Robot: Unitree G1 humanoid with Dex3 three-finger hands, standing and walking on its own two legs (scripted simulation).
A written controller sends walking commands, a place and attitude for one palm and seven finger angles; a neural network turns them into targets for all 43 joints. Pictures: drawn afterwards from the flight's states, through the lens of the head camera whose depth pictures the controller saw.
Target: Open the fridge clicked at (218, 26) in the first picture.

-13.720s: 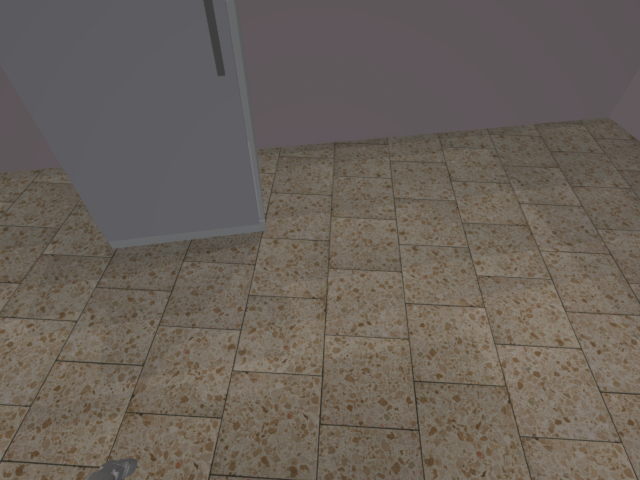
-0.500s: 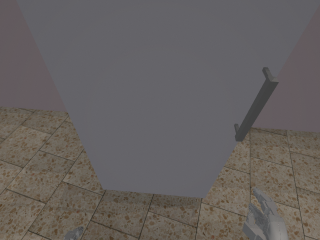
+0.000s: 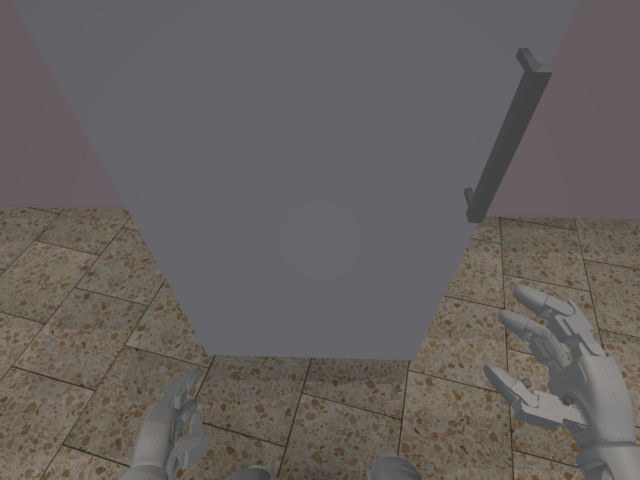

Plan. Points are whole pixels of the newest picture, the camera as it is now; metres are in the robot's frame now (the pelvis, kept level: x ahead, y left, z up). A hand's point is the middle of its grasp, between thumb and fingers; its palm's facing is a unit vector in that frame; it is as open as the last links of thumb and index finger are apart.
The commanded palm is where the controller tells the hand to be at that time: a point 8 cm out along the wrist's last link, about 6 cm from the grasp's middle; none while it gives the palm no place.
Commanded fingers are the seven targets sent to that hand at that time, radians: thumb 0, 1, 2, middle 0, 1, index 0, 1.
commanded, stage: raise the hand to about handle height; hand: right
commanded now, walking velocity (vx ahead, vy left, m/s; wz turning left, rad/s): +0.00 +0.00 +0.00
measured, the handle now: (496, 146) +0.50 -0.22 +0.16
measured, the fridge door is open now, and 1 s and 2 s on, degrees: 0 0 0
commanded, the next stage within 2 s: move the hooked fingers beside the handle in 1.44 s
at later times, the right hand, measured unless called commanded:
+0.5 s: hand (584, 314) +0.27 -0.25 +0.13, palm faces +0.05 +1.00 -0.06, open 12.9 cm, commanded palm +0.24 -0.30 +0.14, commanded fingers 0.00 0.48 -0.31 0.30 1.18 0.30 1.18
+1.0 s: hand (629, 236) +0.32 -0.28 +0.20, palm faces +0.07 +1.00 -0.06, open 14.0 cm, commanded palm +0.28 -0.32 +0.19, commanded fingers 0.00 0.50 -0.30 0.30 1.20 0.30 1.20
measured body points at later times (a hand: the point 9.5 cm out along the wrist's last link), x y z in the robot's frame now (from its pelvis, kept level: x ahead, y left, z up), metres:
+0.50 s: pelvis +0.03 -0.02 +0.04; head +0.03 -0.02 +0.49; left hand +0.20 +0.23 -0.02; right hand +0.26 -0.31 +0.14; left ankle +0.02 +0.12 -0.67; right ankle +0.06 -0.14 -0.67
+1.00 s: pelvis +0.04 +0.00 +0.05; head +0.03 +0.01 +0.50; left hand +0.21 +0.24 -0.02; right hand +0.31 -0.33 +0.20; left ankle +0.02 +0.12 -0.67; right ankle +0.06 -0.14 -0.67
